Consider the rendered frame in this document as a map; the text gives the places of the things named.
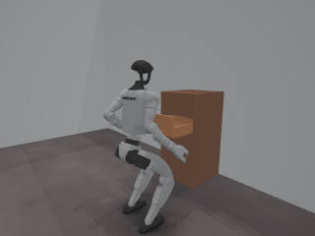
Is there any robot foot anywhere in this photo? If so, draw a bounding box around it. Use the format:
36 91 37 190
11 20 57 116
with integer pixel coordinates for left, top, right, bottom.
123 200 147 215
139 216 164 235

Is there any cabinet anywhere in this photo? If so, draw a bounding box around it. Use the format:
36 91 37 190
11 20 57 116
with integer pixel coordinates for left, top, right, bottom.
160 89 224 190

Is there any left robot upper arm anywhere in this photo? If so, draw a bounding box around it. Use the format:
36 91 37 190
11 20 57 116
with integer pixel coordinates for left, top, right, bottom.
103 89 127 122

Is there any robot left forearm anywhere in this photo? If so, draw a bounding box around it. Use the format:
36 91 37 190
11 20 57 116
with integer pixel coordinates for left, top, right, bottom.
107 116 123 130

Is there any robot right hand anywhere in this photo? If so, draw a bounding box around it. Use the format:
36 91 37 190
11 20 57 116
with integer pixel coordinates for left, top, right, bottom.
173 145 189 163

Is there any left robot foot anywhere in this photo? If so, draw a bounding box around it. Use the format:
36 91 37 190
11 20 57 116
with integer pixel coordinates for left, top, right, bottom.
123 200 147 215

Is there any drawer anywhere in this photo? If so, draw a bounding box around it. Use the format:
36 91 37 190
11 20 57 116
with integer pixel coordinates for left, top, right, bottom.
154 113 194 139

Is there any right robot upper arm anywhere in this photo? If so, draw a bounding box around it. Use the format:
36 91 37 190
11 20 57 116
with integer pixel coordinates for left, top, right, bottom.
143 90 160 134

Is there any robot right forearm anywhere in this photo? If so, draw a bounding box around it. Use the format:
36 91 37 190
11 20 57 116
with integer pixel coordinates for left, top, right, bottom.
150 123 177 152

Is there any right robot foot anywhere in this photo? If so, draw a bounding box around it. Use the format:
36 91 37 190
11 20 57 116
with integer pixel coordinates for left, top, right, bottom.
139 216 164 235

